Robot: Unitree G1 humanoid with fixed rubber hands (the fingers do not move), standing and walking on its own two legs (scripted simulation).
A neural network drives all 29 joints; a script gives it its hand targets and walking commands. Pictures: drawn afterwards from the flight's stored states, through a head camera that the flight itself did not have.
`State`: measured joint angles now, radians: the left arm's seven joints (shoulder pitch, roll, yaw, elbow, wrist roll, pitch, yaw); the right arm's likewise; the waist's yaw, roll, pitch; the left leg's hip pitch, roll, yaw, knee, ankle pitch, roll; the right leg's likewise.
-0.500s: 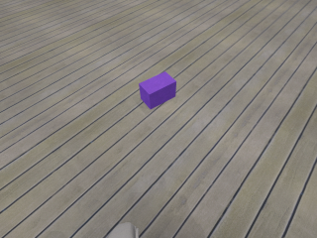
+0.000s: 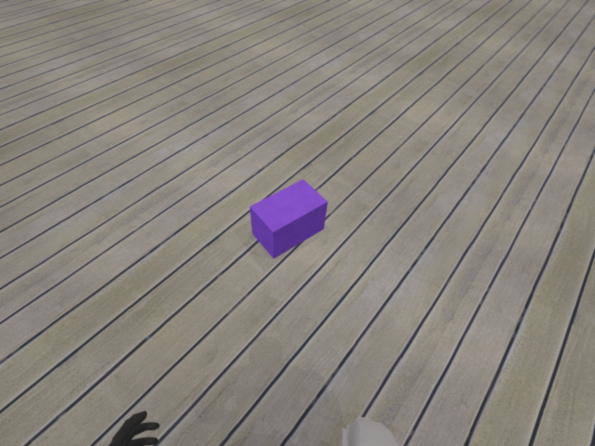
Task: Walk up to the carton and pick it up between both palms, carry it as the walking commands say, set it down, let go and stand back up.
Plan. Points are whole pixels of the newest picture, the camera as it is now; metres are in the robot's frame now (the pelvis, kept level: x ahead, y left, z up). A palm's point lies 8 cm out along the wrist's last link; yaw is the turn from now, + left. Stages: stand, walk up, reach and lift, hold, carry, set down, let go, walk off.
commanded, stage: walk up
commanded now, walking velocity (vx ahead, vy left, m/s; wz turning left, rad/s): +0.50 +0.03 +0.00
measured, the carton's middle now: (288, 218) +1.05 -0.02 -0.69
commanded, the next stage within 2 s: none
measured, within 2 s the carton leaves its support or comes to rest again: neither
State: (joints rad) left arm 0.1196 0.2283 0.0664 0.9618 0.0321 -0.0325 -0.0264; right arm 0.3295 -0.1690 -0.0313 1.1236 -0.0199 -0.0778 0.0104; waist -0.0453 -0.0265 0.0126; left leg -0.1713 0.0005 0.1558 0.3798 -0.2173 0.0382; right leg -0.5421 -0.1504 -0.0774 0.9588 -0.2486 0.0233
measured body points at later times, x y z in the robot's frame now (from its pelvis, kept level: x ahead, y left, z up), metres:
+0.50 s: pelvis +0.26 -0.04 +0.00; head +0.29 -0.05 +0.45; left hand +0.20 +0.20 -0.15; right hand +0.35 -0.29 -0.16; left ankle +0.37 +0.12 -0.70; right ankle +0.24 -0.16 -0.74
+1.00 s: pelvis +0.50 +0.04 +0.00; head +0.53 +0.05 +0.45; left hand +0.63 +0.28 -0.14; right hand +0.45 -0.19 -0.15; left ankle +0.48 +0.12 -0.74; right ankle +0.56 -0.10 -0.70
